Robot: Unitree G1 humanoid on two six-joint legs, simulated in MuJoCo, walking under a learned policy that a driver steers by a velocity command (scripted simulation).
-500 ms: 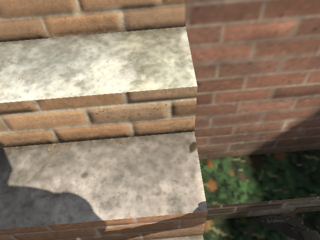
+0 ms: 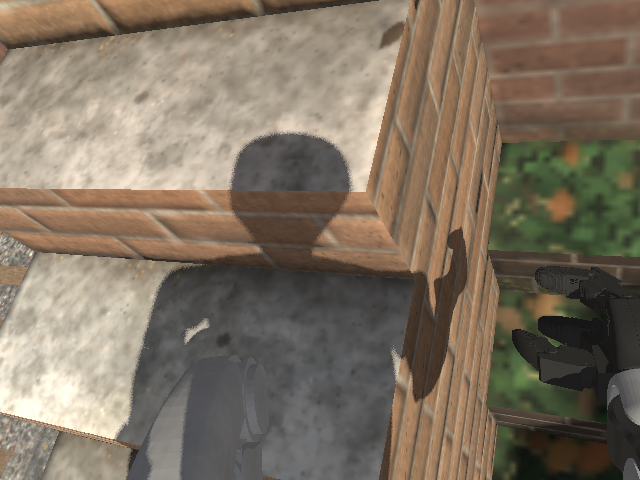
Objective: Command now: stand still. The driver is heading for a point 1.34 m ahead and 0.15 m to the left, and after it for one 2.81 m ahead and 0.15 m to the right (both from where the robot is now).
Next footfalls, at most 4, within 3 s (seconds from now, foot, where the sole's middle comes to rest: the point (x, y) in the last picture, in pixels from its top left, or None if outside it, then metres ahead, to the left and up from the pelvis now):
0.14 right None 0.19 -0.04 -1.01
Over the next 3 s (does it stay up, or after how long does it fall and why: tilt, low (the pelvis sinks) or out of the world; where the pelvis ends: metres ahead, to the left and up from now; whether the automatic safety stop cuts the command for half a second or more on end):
falls after 0.24 s (tilt)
